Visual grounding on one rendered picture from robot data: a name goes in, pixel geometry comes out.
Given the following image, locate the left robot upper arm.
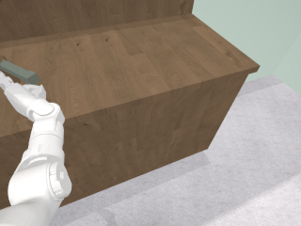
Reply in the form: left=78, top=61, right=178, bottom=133
left=0, top=160, right=72, bottom=226

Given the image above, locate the robot left forearm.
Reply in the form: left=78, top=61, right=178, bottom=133
left=8, top=98, right=65, bottom=206

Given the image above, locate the counter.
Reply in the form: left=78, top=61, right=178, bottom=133
left=0, top=0, right=260, bottom=210

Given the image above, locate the left robot hand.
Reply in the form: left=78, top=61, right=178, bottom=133
left=0, top=71, right=46, bottom=117

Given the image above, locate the tap lever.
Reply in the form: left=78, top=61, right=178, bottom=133
left=0, top=59, right=40, bottom=85

